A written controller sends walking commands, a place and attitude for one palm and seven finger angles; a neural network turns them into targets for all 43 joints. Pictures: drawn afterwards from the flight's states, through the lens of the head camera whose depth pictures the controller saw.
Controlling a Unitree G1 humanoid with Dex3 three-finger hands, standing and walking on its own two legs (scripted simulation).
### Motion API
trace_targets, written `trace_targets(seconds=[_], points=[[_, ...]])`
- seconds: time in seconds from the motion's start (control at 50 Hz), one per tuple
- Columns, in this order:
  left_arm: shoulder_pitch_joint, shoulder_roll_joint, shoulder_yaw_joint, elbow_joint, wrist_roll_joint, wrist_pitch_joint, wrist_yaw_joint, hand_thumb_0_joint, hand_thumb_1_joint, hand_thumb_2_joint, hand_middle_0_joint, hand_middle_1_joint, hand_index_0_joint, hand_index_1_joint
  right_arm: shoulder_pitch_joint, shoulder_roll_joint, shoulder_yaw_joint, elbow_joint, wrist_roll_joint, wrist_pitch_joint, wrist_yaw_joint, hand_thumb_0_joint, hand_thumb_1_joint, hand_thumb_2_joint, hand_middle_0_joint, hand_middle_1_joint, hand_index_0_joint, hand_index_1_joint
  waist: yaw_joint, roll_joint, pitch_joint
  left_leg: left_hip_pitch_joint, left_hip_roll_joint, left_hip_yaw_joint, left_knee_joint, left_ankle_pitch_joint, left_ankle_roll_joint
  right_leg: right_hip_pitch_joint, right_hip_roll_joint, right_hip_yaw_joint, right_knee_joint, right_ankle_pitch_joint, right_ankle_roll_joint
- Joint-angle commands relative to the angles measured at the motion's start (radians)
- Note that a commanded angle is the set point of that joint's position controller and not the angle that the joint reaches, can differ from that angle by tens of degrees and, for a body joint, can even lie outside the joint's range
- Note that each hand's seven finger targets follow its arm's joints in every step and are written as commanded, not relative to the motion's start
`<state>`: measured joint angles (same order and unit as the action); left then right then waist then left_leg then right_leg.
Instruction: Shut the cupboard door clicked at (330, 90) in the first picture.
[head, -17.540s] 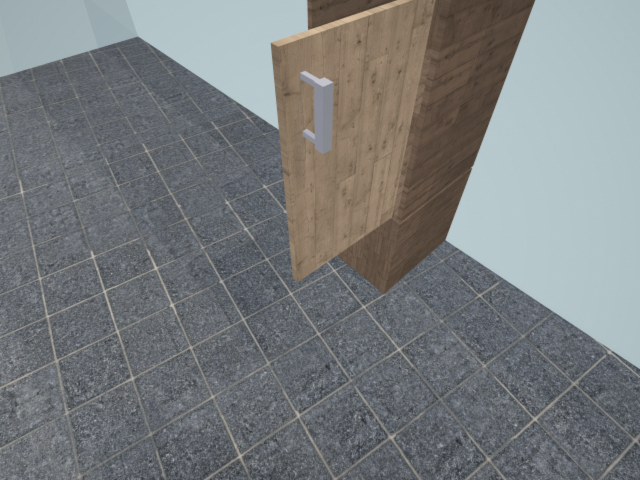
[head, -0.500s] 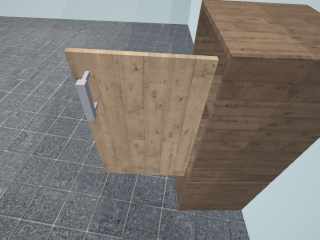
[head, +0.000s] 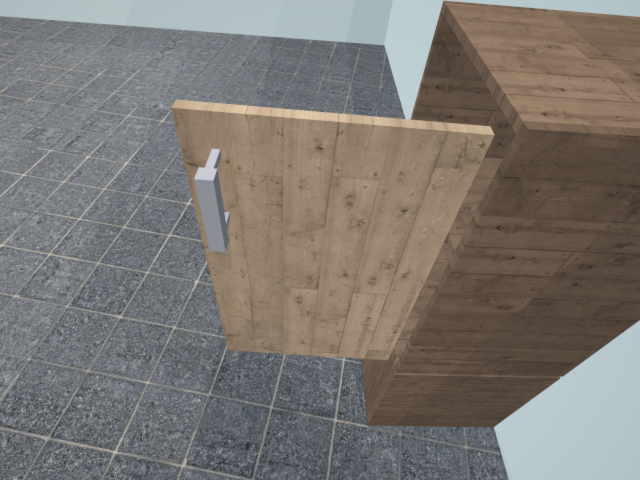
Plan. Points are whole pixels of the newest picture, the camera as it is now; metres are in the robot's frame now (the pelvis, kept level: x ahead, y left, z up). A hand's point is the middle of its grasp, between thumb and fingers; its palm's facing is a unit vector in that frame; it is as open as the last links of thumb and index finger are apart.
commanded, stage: come to a stop and stand still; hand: left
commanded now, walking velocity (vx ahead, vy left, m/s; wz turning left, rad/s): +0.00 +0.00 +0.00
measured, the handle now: (216, 201) +0.40 +0.17 +0.13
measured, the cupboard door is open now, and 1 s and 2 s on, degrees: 88 88 88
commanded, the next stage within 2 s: look again from close up in 0.66 s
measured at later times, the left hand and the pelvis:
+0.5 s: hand out of the picture -0.01 +0.20 -0.19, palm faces +0.01 -0.99 -0.16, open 7.4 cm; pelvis +0.00 +0.03 +0.00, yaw -1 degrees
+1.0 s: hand out of the picture -0.03 +0.18 -0.19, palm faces +0.00 -0.99 -0.13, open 7.4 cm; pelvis -0.01 +0.03 +0.00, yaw -1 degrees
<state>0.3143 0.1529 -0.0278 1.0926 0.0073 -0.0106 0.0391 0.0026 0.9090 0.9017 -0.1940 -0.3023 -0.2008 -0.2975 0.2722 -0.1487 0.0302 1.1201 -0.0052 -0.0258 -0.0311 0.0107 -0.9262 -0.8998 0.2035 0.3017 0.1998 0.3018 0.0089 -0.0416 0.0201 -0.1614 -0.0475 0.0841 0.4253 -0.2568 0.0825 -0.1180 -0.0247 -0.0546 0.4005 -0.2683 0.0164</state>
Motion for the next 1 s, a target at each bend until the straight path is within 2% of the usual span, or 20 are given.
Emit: trace_targets(seconds=[0.0,0.12,0.14,0.26,0.34,0.42,0.58,0.8,0.86,0.92,0.98], points=[[0.071,0.085,0.017,-0.017,0.002,-0.009,0.011,0.000,0.900,0.900,-0.200,-0.300,-0.200,-0.300,0.058,-0.121,-0.021,-0.029,-0.002,-0.015,-0.004,0.000,-0.900,-0.900,0.200,0.300,0.200,0.300,-0.003,0.060,0.028,0.012,0.157,-0.154,-0.091,0.336,-0.023,-0.016,-0.086,0.069,-0.036,0.171,-0.039],[0.065,0.088,0.020,-0.017,0.001,-0.003,0.012,0.000,0.900,0.900,-0.200,-0.300,-0.200,-0.300,0.060,-0.129,-0.021,-0.029,-0.002,-0.015,-0.008,0.000,-0.900,-0.900,0.200,0.300,0.200,0.300,-0.004,0.060,0.026,0.034,0.161,-0.159,-0.098,0.397,-0.025,-0.010,-0.086,0.061,-0.030,0.164,-0.033],[0.061,0.088,0.020,-0.019,0.002,-0.001,0.012,0.000,0.900,0.900,-0.200,-0.300,-0.200,-0.300,0.058,-0.126,-0.022,-0.028,-0.001,-0.014,-0.009,0.000,-0.900,-0.900,0.200,0.300,0.200,0.300,-0.001,0.061,0.043,0.028,0.161,-0.159,-0.101,0.400,-0.022,-0.013,-0.084,0.058,-0.031,0.158,-0.032],[0.056,0.088,0.021,-0.020,0.001,0.005,0.013,0.000,0.900,0.900,-0.200,-0.300,-0.200,-0.300,0.062,-0.131,-0.022,-0.025,-0.002,-0.013,-0.010,0.000,-0.900,-0.900,0.200,0.300,0.200,0.300,-0.002,0.049,0.046,0.043,0.165,-0.168,-0.121,0.401,-0.028,-0.022,-0.086,0.055,-0.029,0.125,-0.026],[0.055,0.090,0.020,-0.021,0.001,0.008,0.011,0.000,0.900,0.900,-0.200,-0.300,-0.200,-0.300,0.064,-0.131,-0.022,-0.024,-0.001,-0.010,-0.009,0.000,-0.900,-0.900,0.200,0.300,0.200,0.300,-0.002,0.040,0.063,0.036,0.165,-0.176,-0.141,0.341,-0.030,-0.031,-0.085,0.057,-0.035,0.097,-0.024],[0.056,0.089,0.022,-0.020,0.003,0.010,0.012,0.000,0.900,0.900,-0.200,-0.300,-0.200,-0.300,0.072,-0.133,-0.024,-0.020,-0.001,-0.009,-0.009,0.000,-0.900,-0.900,0.200,0.300,0.200,0.300,-0.006,0.056,0.067,0.034,0.168,-0.184,-0.167,0.277,-0.044,-0.042,-0.085,0.057,-0.032,0.070,-0.021],[0.068,0.081,0.022,-0.014,0.004,0.009,0.010,0.000,0.900,0.900,-0.200,-0.300,-0.200,-0.300,0.083,-0.121,-0.026,-0.014,0.001,-0.009,-0.008,0.000,-0.900,-0.900,0.200,0.300,0.200,0.300,-0.004,0.046,0.075,0.019,0.168,-0.193,-0.193,0.175,-0.042,-0.052,-0.086,0.066,-0.037,0.066,-0.022],[0.089,0.069,0.020,-0.001,0.003,0.006,0.013,0.000,0.900,0.900,-0.200,-0.300,-0.200,-0.300,0.103,-0.101,-0.026,0.003,0.002,-0.013,-0.010,0.000,-0.900,-0.900,0.200,0.300,0.200,0.300,-0.005,0.057,0.062,0.037,0.164,-0.189,-0.185,0.220,-0.049,-0.055,-0.089,0.066,-0.038,0.082,-0.023],[0.087,0.068,0.019,0.000,0.004,0.005,0.013,0.000,0.900,0.900,-0.200,-0.300,-0.200,-0.300,0.103,-0.096,-0.024,0.002,0.003,-0.012,-0.009,0.000,-0.900,-0.900,0.200,0.300,0.200,0.300,-0.006,0.032,0.082,0.015,0.161,-0.185,-0.182,0.198,-0.038,-0.051,-0.090,0.070,-0.048,0.091,-0.023],[0.090,0.064,0.019,0.000,0.005,0.005,0.013,0.000,0.900,0.900,-0.200,-0.300,-0.200,-0.300,0.106,-0.097,-0.027,0.003,0.002,-0.010,-0.007,0.000,-0.900,-0.900,0.200,0.300,0.200,0.300,-0.009,0.044,0.088,0.004,0.162,-0.191,-0.202,0.123,-0.043,-0.060,-0.090,0.068,-0.043,0.073,-0.022],[0.091,0.063,0.019,-0.002,0.006,0.003,0.012,0.000,0.900,0.900,-0.200,-0.300,-0.200,-0.300,0.100,-0.092,-0.027,0.002,0.002,-0.011,-0.006,0.000,-0.900,-0.900,0.200,0.300,0.200,0.300,-0.007,0.043,0.086,0.001,0.158,-0.188,-0.197,0.132,-0.036,-0.057,-0.091,0.072,-0.048,0.091,-0.023]])
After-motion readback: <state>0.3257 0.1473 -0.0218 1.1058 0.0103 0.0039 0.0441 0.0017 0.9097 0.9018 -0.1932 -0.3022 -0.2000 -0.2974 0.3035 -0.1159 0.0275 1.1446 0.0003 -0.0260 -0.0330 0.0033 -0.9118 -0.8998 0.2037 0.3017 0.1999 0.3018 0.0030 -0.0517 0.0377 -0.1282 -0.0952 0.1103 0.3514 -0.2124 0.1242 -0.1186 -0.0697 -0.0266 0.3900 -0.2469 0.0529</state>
